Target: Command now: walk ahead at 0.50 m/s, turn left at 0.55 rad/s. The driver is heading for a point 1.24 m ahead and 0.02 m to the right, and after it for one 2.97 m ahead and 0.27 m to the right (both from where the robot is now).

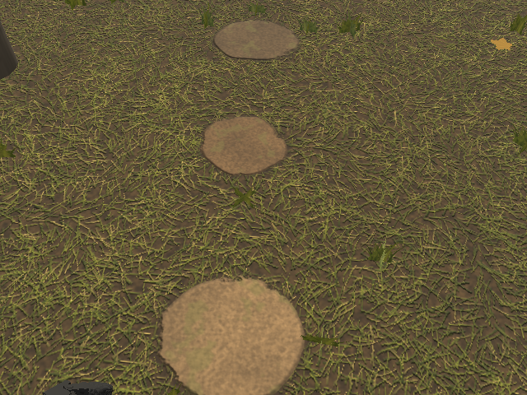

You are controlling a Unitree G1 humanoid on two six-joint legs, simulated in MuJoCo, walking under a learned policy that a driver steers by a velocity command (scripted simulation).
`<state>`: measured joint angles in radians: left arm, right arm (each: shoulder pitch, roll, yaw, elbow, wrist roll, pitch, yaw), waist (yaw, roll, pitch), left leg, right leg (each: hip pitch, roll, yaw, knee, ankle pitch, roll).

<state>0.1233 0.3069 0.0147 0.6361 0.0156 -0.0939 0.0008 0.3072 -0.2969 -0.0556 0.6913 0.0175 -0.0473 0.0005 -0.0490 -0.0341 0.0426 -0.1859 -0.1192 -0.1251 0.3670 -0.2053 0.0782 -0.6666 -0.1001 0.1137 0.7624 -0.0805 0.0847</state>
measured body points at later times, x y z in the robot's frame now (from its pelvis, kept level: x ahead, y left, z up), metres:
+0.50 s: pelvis +0.26 -0.05 +0.00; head +0.29 -0.05 +0.45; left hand +0.20 +0.23 -0.12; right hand +0.53 -0.22 -0.08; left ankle +0.36 +0.14 -0.69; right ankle +0.23 -0.17 -0.74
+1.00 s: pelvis +0.51 +0.04 +0.00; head +0.53 +0.03 +0.45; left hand +0.68 +0.30 -0.10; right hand +0.55 -0.25 -0.12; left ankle +0.43 +0.14 -0.74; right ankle +0.67 -0.12 -0.69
